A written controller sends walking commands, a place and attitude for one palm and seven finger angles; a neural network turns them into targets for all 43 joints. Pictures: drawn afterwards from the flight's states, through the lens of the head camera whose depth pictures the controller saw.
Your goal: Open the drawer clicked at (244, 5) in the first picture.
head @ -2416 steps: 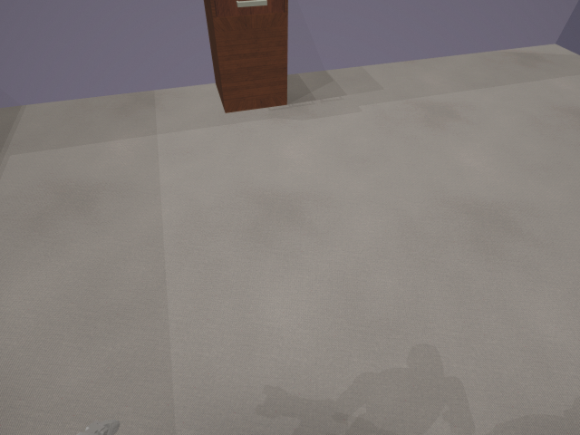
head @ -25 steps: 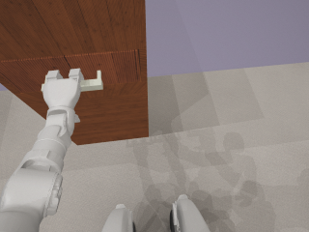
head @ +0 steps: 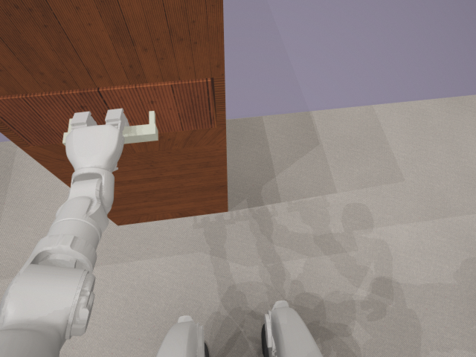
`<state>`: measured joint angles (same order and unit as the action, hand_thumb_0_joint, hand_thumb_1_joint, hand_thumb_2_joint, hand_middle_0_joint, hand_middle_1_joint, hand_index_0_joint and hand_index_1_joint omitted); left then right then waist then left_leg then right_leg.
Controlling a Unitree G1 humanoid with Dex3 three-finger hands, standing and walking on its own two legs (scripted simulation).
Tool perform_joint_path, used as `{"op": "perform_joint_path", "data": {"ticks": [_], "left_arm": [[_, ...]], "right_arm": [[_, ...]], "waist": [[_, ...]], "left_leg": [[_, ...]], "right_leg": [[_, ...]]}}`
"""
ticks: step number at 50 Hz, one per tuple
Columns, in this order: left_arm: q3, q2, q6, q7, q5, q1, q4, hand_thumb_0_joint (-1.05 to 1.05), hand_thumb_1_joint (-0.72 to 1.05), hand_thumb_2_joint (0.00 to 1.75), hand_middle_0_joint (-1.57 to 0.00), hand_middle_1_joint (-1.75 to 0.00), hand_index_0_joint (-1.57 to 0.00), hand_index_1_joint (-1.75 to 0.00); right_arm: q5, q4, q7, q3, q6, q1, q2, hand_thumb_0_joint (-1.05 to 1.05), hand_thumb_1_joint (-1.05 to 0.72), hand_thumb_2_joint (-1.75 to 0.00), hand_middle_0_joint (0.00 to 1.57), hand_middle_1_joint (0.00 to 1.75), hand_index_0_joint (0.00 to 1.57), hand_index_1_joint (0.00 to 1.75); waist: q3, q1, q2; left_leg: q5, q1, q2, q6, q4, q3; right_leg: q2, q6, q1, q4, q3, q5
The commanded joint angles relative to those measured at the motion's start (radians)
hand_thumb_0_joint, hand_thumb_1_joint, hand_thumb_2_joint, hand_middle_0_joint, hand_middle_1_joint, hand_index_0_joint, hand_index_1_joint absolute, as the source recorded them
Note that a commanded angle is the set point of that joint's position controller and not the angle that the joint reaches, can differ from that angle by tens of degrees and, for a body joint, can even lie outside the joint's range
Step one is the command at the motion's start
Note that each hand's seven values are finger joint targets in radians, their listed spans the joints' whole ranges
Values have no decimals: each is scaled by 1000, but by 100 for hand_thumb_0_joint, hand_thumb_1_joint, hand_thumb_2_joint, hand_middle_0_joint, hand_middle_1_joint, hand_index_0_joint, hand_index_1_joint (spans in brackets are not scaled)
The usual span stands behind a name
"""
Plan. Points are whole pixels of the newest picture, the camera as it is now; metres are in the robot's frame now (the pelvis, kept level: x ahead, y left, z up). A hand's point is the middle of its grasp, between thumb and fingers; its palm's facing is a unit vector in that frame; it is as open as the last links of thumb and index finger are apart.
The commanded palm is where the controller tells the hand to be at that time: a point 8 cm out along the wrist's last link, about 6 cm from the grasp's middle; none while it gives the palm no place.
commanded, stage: pull the drawer open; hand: left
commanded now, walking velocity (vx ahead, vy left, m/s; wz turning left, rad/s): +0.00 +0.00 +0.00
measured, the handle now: (112, 128) +0.53 +0.21 -0.02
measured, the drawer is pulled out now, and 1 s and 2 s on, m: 0.00 0.11 0.23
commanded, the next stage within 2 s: none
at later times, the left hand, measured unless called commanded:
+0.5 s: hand (108, 181) +0.43 +0.21 -0.03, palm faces -0.04 -0.03 -1.00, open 6.5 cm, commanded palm +0.39 +0.21 +0.01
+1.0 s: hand (106, 212) +0.37 +0.21 -0.04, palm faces -0.04 -0.02 -1.00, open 6.4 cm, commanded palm +0.33 +0.21 +0.01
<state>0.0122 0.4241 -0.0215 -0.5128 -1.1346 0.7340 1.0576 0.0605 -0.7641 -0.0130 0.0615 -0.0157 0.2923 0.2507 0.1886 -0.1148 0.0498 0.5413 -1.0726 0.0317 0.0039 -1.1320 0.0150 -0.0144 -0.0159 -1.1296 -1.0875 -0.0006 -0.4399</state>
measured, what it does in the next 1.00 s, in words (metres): stands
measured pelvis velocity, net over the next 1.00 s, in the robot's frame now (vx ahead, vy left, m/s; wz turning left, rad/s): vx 0.01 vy -0.01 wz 0.00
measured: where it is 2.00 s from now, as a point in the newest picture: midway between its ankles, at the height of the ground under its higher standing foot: outside the picture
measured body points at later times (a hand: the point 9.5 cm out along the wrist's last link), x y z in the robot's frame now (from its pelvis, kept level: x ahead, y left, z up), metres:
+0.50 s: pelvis +0.01 +0.00 +0.01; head +0.13 -0.01 +0.45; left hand +0.42 +0.21 +0.02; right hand +0.07 -0.27 -0.13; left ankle -0.02 +0.12 -0.65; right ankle +0.03 -0.13 -0.65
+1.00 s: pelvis +0.01 -0.01 +0.02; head +0.10 -0.02 +0.46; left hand +0.36 +0.21 +0.02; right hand +0.12 -0.26 -0.11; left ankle -0.02 +0.12 -0.65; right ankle +0.03 -0.13 -0.65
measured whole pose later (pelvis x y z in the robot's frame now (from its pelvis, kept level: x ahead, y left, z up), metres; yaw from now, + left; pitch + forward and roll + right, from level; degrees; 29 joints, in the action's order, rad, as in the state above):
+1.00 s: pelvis +0.01 -0.01 +0.02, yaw +0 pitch +21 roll +0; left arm -0.07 0.29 0.04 -0.58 -1.14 0.31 0.75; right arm 0.04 -0.71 0.01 0.06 -0.04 0.20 0.23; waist 0.19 -0.04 0.03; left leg 0.52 -0.87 0.03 -0.01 -1.02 0.02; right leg -0.01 -0.01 -0.94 -1.00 0.01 -0.43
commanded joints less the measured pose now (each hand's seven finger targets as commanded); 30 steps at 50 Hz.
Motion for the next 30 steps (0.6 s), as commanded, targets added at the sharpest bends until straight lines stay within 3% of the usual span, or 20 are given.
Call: {"op": "perform_joint_path", "data": {"ticks": [1,4,7,9,11,13,14,15,17,19,22,24,27,30], "left_arm": [[49,217,9,-44,-9,323,-148,0,90,90,-40,-135,-40,-135],[36,170,20,-48,-3,275,-181,0,90,90,-40,-135,-40,-135],[11,119,32,-41,13,181,-185,0,90,90,-40,-135,-40,-135],[-9,92,37,-33,21,177,-189,0,90,90,-40,-135,-40,-135],[28,143,35,-32,21,143,-199,0,90,90,-40,-135,-40,-135],[13,120,32,-30,25,114,-201,0,90,90,-40,-135,-40,-135],[27,136,27,-28,25,108,-208,0,90,90,-40,-135,-40,-135],[-4,105,21,-31,17,103,-204,0,90,90,-40,-135,-40,-135],[4,103,10,-38,16,67,-224,0,90,90,-40,-135,-40,-135],[39,136,6,-43,17,38,-240,0,90,90,-40,-135,-40,-135],[-3,68,-1,-62,3,-13,-273,0,90,90,-40,-135,-40,-135],[30,91,8,-71,11,-66,-299,0,90,90,-40,-135,-40,-135],[2,57,19,-88,1,-80,-313,0,90,90,-40,-135,-40,-135],[3,54,34,-101,-4,-106,-342,0,90,90,-40,-135,-40,-135]], "right_arm": [[2,34,6,58,14,156,163,0,-90,-90,20,30,20,30],[6,44,-2,63,7,157,158,0,-90,-90,20,30,20,30],[0,54,-3,64,1,144,149,0,-90,-90,20,30,20,30],[-3,61,-5,64,-1,138,147,0,-90,-90,20,30,20,30],[-6,59,-1,59,-3,128,152,0,-90,-90,20,30,20,30],[-8,69,2,58,-2,117,147,0,-90,-90,20,30,20,30],[-8,69,4,57,-4,110,149,0,-90,-90,20,30,20,30],[-7,68,8,58,-1,104,143,0,-90,-90,20,30,20,30],[-7,72,8,57,1,98,140,0,-90,-90,20,30,20,30],[-7,77,8,56,-5,90,144,0,-90,-90,20,30,20,30],[-5,83,6,61,-2,79,130,0,-90,-90,20,30,20,30],[-5,90,2,62,-8,71,134,0,-90,-90,20,30,20,30],[-7,93,8,62,-8,56,126,0,-90,-90,20,30,20,30],[-8,95,9,64,-7,41,126,0,-90,-90,20,30,20,30]], "waist": [[486,-3,37],[547,15,64],[526,26,32],[500,18,21],[480,36,2],[448,35,-16],[447,42,-31],[424,33,-23],[413,44,-17],[426,59,-28],[420,62,-9],[435,77,-10],[408,64,-44],[415,72,-33]], "left_leg": [[-488,284,-37,19,101,-11],[-606,370,-29,8,103,-24],[-617,373,-27,11,113,-12],[-576,362,-29,12,127,-13],[-536,333,-32,16,139,-4],[-493,317,-36,20,152,4],[-489,313,-38,20,155,1],[-479,311,-37,21,157,3],[-491,319,-37,21,159,8],[-495,321,-40,20,162,6],[-540,347,-37,17,159,10],[-570,358,-38,15,159,9],[-536,348,-39,16,167,8],[-544,370,-39,14,170,10]], "right_leg": [[45,47,318,83,-35,391],[49,50,323,77,-47,426],[49,46,360,97,-46,450],[52,48,366,108,-48,432],[49,47,394,113,-41,434],[49,48,409,129,-38,420],[48,50,416,128,-37,415],[47,49,402,131,-38,412],[47,50,405,134,-38,420],[47,54,424,131,-33,426],[47,54,414,132,-39,447],[48,56,435,131,-37,470],[47,52,436,138,-39,460],[46,53,438,143,-37,459]]}}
